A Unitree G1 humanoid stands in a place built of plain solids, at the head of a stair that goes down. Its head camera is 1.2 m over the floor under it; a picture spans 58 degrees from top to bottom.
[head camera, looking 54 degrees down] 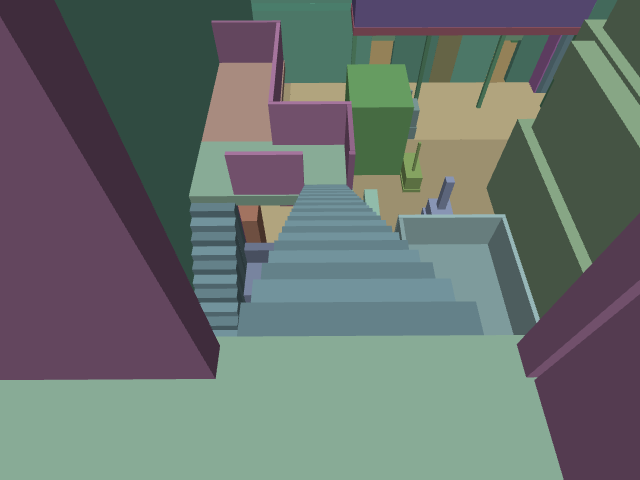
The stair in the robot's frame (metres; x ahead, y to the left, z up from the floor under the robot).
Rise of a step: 0.21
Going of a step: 0.22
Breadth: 0.86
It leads straight ahead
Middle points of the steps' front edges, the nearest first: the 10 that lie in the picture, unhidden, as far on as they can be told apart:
0.52 -0.14 0.00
0.75 -0.14 -0.21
0.97 -0.14 -0.42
1.19 -0.14 -0.63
1.41 -0.14 -0.84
1.63 -0.13 -1.05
1.86 -0.13 -1.26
2.08 -0.13 -1.47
2.30 -0.13 -1.68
2.52 -0.13 -1.89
